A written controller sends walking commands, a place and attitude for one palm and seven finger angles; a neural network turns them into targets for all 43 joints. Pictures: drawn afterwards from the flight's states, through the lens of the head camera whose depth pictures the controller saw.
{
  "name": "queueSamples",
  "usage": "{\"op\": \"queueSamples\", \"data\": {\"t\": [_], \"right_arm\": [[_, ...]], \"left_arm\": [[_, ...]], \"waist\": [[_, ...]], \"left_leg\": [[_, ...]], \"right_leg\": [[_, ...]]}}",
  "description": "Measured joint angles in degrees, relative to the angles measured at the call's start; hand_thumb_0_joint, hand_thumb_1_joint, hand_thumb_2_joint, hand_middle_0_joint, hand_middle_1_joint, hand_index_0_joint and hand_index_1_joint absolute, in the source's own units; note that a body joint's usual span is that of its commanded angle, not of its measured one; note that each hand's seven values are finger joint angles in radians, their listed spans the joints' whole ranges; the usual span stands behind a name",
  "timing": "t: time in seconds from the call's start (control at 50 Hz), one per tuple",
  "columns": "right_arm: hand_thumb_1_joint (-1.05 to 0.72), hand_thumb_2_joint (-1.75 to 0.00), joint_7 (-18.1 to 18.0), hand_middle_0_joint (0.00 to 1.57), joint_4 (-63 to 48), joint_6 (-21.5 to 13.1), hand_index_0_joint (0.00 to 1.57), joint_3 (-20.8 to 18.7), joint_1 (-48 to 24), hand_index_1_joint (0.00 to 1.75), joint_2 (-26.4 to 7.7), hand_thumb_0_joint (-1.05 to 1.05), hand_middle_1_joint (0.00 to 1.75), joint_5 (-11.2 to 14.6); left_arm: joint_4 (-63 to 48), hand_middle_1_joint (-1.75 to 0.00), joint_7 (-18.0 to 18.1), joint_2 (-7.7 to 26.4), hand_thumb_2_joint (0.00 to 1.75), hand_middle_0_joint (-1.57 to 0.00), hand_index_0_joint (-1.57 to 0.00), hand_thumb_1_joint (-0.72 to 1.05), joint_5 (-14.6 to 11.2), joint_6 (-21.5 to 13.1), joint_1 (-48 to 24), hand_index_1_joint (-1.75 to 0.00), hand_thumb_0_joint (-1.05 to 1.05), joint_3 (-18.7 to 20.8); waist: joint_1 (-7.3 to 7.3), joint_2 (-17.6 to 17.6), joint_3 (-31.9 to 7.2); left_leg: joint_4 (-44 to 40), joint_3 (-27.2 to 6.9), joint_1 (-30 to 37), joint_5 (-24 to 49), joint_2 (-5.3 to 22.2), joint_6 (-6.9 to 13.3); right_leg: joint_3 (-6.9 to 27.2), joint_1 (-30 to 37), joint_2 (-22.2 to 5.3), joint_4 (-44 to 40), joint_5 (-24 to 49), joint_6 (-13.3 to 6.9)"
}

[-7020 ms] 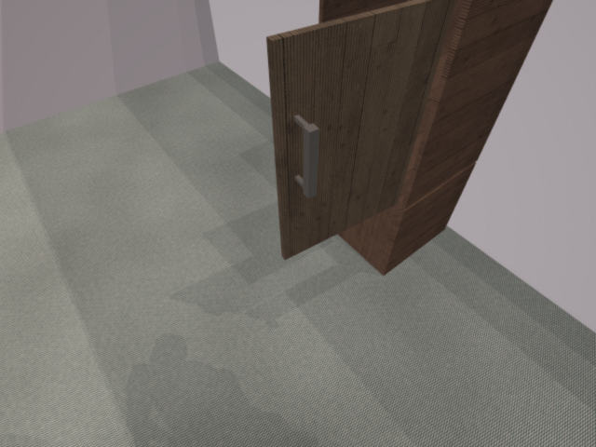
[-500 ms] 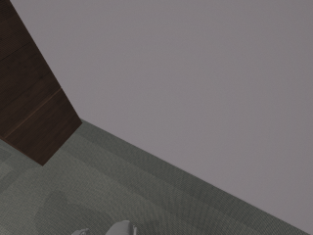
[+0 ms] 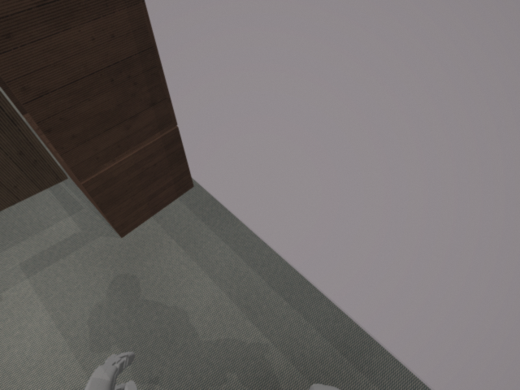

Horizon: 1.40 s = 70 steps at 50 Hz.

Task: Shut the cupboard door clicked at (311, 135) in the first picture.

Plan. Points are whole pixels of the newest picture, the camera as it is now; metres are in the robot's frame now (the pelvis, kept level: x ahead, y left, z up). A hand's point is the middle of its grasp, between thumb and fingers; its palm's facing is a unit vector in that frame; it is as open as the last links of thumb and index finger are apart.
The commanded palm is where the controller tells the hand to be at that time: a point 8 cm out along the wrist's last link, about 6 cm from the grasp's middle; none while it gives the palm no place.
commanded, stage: turn to face it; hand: left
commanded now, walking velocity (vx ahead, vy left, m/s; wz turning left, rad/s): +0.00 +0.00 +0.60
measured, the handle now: out of the picture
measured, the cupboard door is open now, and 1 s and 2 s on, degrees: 83 83 83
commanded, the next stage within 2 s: take the last steps up to it in 1.06 s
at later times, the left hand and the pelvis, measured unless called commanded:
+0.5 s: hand out of the picture -0.03 +0.21 -0.19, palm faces +0.37 -0.90 -0.23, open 7.4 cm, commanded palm none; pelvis +0.01 +0.00 -0.02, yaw +20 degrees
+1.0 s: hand out of the picture +0.03 +0.19 -0.15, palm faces +0.54 -0.79 -0.28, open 7.4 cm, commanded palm none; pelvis +0.05 -0.03 +0.00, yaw +35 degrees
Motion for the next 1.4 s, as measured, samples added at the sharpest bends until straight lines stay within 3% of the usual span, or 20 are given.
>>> {"op": "queueSamples", "data": {"t": [0.04, 0.1, 0.16, 0.2, 0.28, 0.38, 0.44, 0.46, 0.5, 0.56, 0.62, 0.76, 0.84, 0.9, 0.96, 1.02, 1.08, 1.3, 1.36, 1.4], "right_arm": [[-0.9, -0.9, 0.0, 0.2, 0.1, 0.4, 0.2, -0.4, 0.7, 0.3, -0.2, 0.0, 0.3, 0.3], [-0.9, -0.9, 0.2, 0.2, 0.9, 1.1, 0.2, -1.5, 0.6, 0.3, -1.6, 0.0, 0.3, 0.7], [-0.91, -0.9, 0.6, 0.2, 1.5, 1.9, 0.2, -2.3, 0.3, 0.3, -2.8, 0.0, 0.3, 0.5], [-0.91, -0.9, 0.9, 0.2, 1.8, 2.1, 0.2, -2.3, 0.0, 0.3, -3.1, 0.0, 0.3, 0.5], [-0.91, -0.9, 1.3, 0.2, 1.9, 2.4, 0.2, -1.9, -0.9, 0.3, -2.9, 0.0, 0.3, 0.6], [-0.91, -0.9, 1.5, 0.2, 1.4, 2.1, 0.2, -1.2, -3.5, 0.3, -2.4, 0.0, 0.3, 0.8], [-0.91, -0.9, 1.6, 0.2, 0.0, 1.1, 0.2, -0.8, -4.8, 0.3, -2.2, 0.0, 0.3, 0.7], [-0.91, -0.9, 1.6, 0.2, -0.5, 0.5, 0.2, -0.7, -5.1, 0.3, -2.3, 0.0, 0.3, 0.6], [-0.91, -0.9, 1.3, 0.2, -1.3, -0.6, 0.2, -0.5, -5.7, 0.3, -1.7, 0.0, 0.3, 0.5], [-0.91, -0.9, 0.4, 0.2, -1.9, -1.2, 0.2, 0.3, -5.1, 0.3, -0.8, 0.0, 0.3, 0.3], [-0.91, -0.9, -0.2, 0.2, -1.6, -1.0, 0.2, 0.7, -4.1, 0.3, -0.6, 0.0, 0.3, 0.2], [-0.9, -0.9, -0.1, 0.2, -0.3, -0.6, 0.2, 0.8, -1.5, 0.3, 0.1, 0.0, 0.3, 0.1], [-0.9, -0.9, -0.1, 0.2, 0.2, -0.1, 0.2, 0.4, -0.3, 0.3, 0.3, 0.0, 0.3, -0.1], [-0.9, -0.9, -0.1, 0.2, 0.5, 0.3, 0.2, -0.1, 0.7, 0.3, 0.0, 0.0, 0.3, 0.2], [-0.9, -0.9, -0.1, 0.2, 1.3, 0.9, 0.2, -1.0, 0.6, 0.3, -1.2, 0.0, 0.3, 0.7], [-0.91, -0.9, 0.3, 0.2, 2.3, 1.7, 0.2, -1.6, 0.4, 0.3, -2.0, 0.0, 0.3, 0.5], [-0.91, -0.9, 0.5, 0.2, 2.9, 1.9, 0.2, -1.6, 0.1, 0.3, -1.9, 0.0, 0.3, 0.5], [-0.91, -0.9, 0.7, 0.2, 4.0, 0.9, 0.2, 0.0, -3.6, 0.3, -0.3, 0.0, 0.3, 0.8], [-0.91, -0.9, 1.0, 0.2, 3.3, -0.3, 0.2, 0.5, -4.1, 0.3, 0.3, 0.0, 0.3, 0.6], [-0.91, -0.9, 1.0, 0.2, 2.6, -1.8, 0.2, 0.7, -3.9, 0.3, 0.5, 0.0, 0.3, 0.3]], "left_arm": [[-0.7, -0.3, 0.0, -0.5, 0.9, -0.2, -0.2, 0.91, -0.1, -0.8, 0.0, -0.3, 0.0, -0.4], [-0.9, -0.3, 0.4, -2.1, 0.9, -0.2, -0.2, 0.91, 0.5, -2.1, 0.6, -0.3, 0.0, -1.2], [-0.4, -0.3, 0.6, -3.8, 0.9, -0.2, -0.2, 0.91, 0.4, -2.1, 2.2, -0.3, 0.0, -1.9], [0.0, -0.3, 0.6, -4.3, 0.9, -0.2, -0.2, 0.9, 0.3, -2.1, 3.2, -0.3, 0.0, -2.0], [0.6, -0.3, 0.6, -4.4, 0.9, -0.2, -0.2, 0.9, 0.4, -2.3, 5.0, -0.3, 0.0, -2.0], [1.4, -0.3, 0.4, -3.3, 0.9, -0.21, -0.2, 0.9, 0.8, -2.4, 6.9, -0.3, 0.0, -1.4], [2.2, -0.3, 0.2, -1.7, 0.9, -0.21, -0.2, 0.9, 0.7, -2.0, 8.5, -0.3, 0.0, -0.6], [2.4, -0.3, 0.1, -1.1, 0.9, -0.21, -0.2, 0.9, 0.4, -1.6, 9.0, -0.3, 0.0, -0.3], [3.5, -0.3, 0.3, 0.4, 0.9, -0.2, -0.2, 0.9, 0.2, 0.0, 8.4, -0.3, 0.0, 0.2], [4.3, -0.3, 0.6, 1.6, 0.9, -0.2, -0.2, 0.91, 0.4, 1.5, 6.7, -0.3, 0.01, 0.8], [3.6, -0.3, 0.1, 1.9, 0.9, -0.2, -0.2, 0.91, 0.5, 1.4, 4.9, -0.3, 0.01, 1.0], [1.2, -0.3, -0.1, 0.9, 0.9, -0.2, -0.2, 0.91, 0.4, 0.5, 1.8, -0.3, 0.0, 0.5], [0.5, -0.3, -0.1, -0.1, 0.9, -0.2, -0.2, 0.91, 0.1, 0.1, 0.4, -0.3, 0.0, -0.1], [-0.2, -0.3, 0.0, -1.0, 0.9, -0.2, -0.2, 0.91, -0.1, -1.0, 0.5, -0.3, 0.0, -0.7], [0.1, -0.3, 0.3, -2.8, 0.9, -0.2, -0.2, 0.91, 0.5, -2.3, 1.4, -0.3, 0.0, -1.5], [0.8, -0.3, 0.6, -4.2, 0.9, -0.2, -0.2, 0.91, 0.4, -2.4, 3.1, -0.3, 0.0, -2.0], [1.7, -0.3, 0.7, -4.8, 0.9, -0.2, -0.2, 0.9, 0.2, -2.5, 4.9, -0.3, 0.0, -2.1], [6.1, -0.3, 0.2, -3.3, 0.9, -0.21, -0.2, 0.91, 1.0, -3.5, 10.6, -0.3, 0.0, -0.9], [7.9, -0.3, -0.2, -1.9, 0.9, -0.2, -0.2, 0.91, 1.0, -3.3, 12.4, -0.3, 0.0, -0.1], [9.1, -0.3, -0.6, -1.0, 0.9, -0.2, -0.2, 0.91, 0.6, -2.5, 13.4, -0.3, 0.0, 0.4]], "waist": [[-0.23, 0.4, -0.3], [-0.27, 1.9, -0.1], [-0.75, 2.4, 0.1], [-0.95, 1.8, 0.2], [-0.63, -0.1, 0.6], [1.16, -2.0, 1.7], [1.86, -3.2, 1.6], [1.87, -3.4, 1.3], [2.1, -4.4, 1.6], [2.13, -4.3, 1.2], [2.22, -3.4, 0.8], [1.4, -1.6, 0.0], [0.34, -0.5, 0.0], [0.07, 0.2, -0.4], [0.0, 2.3, 0.0], [-0.2, 2.5, 0.0], [-0.23, 1.6, -0.2], [3.49, -2.2, 0.2], [4.23, -3.6, -0.6], [4.18, -4.4, -1.2]], "left_leg": [[2.3, -1.4, -1.4, -1.0, -0.7, -0.9], [16.2, -0.8, -6.2, -11.8, -1.1, -1.9], [32.3, 2.6, -10.6, -12.8, -0.3, -3.3], [36.5, 4.5, -11.5, -11.3, 1.0, -4.2], [31.6, 6.7, -9.9, -11.0, 3.1, -5.1], [18.6, 9.5, -5.5, -11.8, 3.8, -4.5], [7.8, 11.3, -1.1, -6.3, 3.0, -3.3], [5.8, 11.3, -0.6, -3.0, 2.6, -0.4], [8.4, 10.7, -1.8, -4.2, 1.7, 2.3], [6.6, 8.8, -1.0, -4.6, 1.5, 2.3], [2.5, 6.8, 0.6, -2.0, 1.3, 1.9], [-1.7, 2.7, 2.1, 0.5, 0.6, 1.4], [-0.7, 0.4, 1.2, 0.2, 0.0, 0.3], [2.1, -1.0, -0.3, -1.1, -0.9, -0.9], [14.9, -0.5, -4.7, -11.2, -1.2, -1.6], [30.5, 2.3, -8.9, -12.9, -1.0, -2.7], [35.6, 4.0, -10.1, -10.4, 0.7, -3.7], [14.3, 8.6, -1.5, -12.8, 2.5, -3.4], [5.9, 10.9, 2.3, -9.7, 1.9, -2.4], [2.3, 11.3, 3.7, -4.4, 1.0, 1.0]], "right_leg": [[-0.6, 4.2, 0.7, -8.9, 4.6, -0.5], [-2.6, 5.7, 0.4, -10.4, 4.8, -4.6], [-5.0, 8.2, -1.0, -12.2, 4.4, -5.0], [-6.4, 9.7, -1.9, -14.0, 4.9, -4.9], [-9.5, 11.8, -3.8, -15.7, 5.0, -4.6], [-13.2, 12.2, -5.8, -13.4, 2.9, -3.6], [-14.9, 11.0, -7.6, -8.5, 0.0, -2.2], [-14.8, 9.4, -8.3, -4.8, -1.3, -1.7], [-9.8, 4.4, -7.6, 6.6, -8.2, -0.8], [-4.8, -1.8, -5.0, 18.3, -8.2, -0.2], [-2.2, -5.3, -3.9, 21.0, -3.1, 0.2], [-0.1, -4.7, -2.3, 11.5, -0.4, 0.6], [-0.5, -0.8, -0.4, 2.4, -0.9, 0.0], [-1.3, 5.0, 0.9, -9.4, 5.3, -0.7], [-3.2, 6.4, 1.2, -10.6, 4.5, -5.5], [-4.8, 8.5, 0.0, -12.5, 4.8, -6.2], [-6.3, 10.4, -0.8, -15.1, 5.8, -6.3], [-10.9, 12.6, -3.4, -15.6, 4.6, -4.9], [-12.0, 12.5, -4.8, -13.3, 2.7, -3.5], [-11.4, 10.4, -5.8, -6.9, -1.2, -2.7]]}}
